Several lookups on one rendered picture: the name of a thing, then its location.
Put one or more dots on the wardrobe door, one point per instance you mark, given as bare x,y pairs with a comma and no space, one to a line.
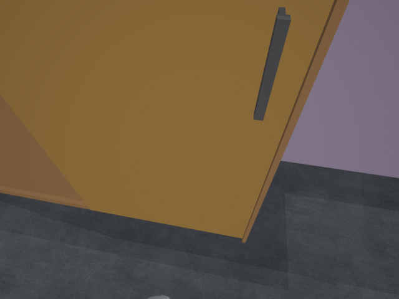
147,106
24,164

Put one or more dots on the handle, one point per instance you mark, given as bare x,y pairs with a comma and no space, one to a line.
278,39

